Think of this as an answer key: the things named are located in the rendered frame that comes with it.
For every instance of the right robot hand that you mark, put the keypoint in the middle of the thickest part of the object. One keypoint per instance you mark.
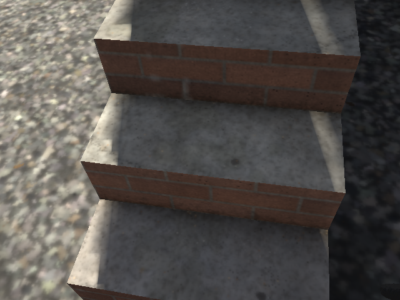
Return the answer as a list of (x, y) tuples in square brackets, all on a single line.
[(390, 291)]

